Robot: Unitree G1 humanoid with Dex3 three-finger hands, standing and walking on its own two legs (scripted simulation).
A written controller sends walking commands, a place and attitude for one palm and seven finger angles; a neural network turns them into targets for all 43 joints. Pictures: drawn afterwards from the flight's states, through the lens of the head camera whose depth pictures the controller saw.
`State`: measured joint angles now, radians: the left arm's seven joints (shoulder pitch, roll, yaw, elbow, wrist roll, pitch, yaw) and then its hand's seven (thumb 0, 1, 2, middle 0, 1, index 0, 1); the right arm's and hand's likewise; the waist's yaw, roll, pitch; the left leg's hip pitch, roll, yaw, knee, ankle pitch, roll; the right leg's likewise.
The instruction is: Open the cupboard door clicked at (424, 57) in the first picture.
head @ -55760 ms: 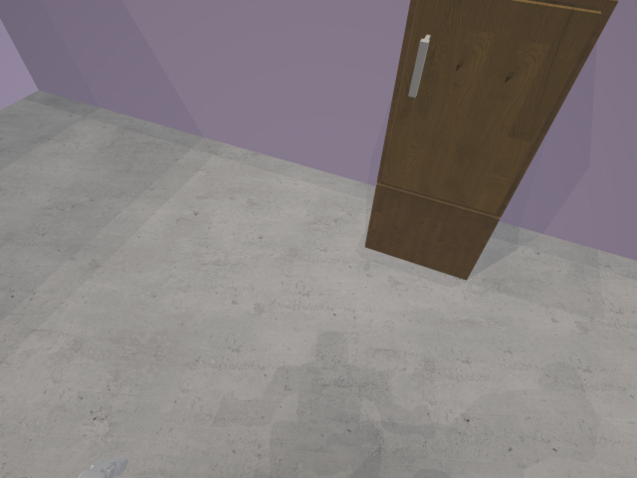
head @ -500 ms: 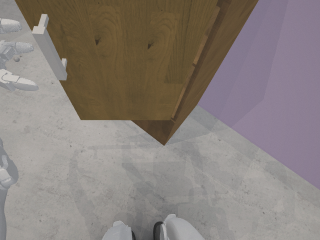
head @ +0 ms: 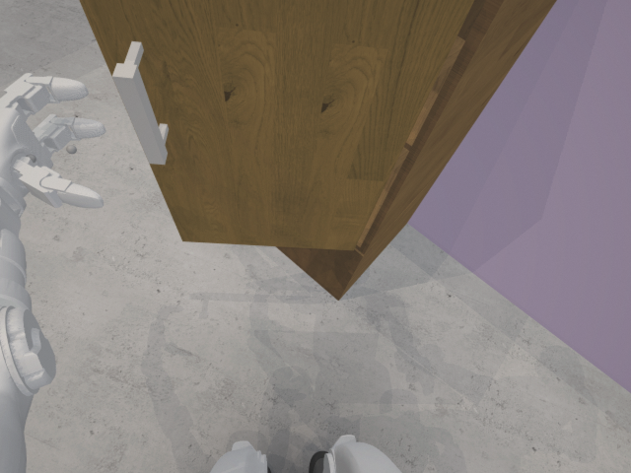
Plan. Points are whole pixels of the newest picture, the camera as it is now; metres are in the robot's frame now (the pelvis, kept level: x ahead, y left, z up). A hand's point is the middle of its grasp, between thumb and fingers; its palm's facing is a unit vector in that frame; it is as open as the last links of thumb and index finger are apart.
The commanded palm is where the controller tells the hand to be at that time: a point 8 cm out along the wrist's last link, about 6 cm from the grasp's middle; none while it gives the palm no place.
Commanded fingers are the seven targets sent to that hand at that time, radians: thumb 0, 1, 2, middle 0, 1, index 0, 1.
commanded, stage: move the hooked fingers beside the handle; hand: left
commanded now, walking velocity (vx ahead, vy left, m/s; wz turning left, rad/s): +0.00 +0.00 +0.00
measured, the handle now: (147, 108) +0.54 +0.18 +0.08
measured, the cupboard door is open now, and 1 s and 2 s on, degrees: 41 41 41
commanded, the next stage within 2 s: slide the fingers in behind the handle in 0.32 s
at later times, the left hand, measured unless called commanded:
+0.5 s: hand (68, 140) +0.49 +0.26 +0.08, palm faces -0.07 -1.00 +0.01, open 14.0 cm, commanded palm +0.48 +0.30 +0.08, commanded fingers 0.00 -0.50 0.30 -0.30 -1.20 -0.30 -1.20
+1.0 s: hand (106, 142) +0.49 +0.22 +0.08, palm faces -0.07 -1.00 +0.00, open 14.0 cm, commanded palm +0.47 +0.26 +0.08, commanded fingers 0.00 -0.50 0.30 -0.30 -1.20 -0.30 -1.20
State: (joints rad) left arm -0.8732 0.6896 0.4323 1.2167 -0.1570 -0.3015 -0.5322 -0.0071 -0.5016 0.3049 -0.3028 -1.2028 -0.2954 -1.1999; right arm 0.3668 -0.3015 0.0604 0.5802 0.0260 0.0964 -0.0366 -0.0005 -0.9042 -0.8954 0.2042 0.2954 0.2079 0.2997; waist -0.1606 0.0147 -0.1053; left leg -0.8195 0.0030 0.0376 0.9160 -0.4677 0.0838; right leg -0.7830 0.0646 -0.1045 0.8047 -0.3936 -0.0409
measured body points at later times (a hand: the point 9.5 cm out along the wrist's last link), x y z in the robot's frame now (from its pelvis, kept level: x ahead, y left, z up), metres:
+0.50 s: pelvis -0.01 +0.01 -0.01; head +0.13 +0.05 +0.42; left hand +0.49 +0.32 +0.08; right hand -0.04 -0.26 -0.09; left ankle -0.03 +0.06 -0.69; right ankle -0.01 -0.10 -0.69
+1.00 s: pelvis -0.01 +0.01 +0.00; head +0.11 +0.04 +0.43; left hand +0.49 +0.28 +0.08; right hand -0.01 -0.25 -0.11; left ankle -0.03 +0.06 -0.69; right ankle -0.01 -0.10 -0.69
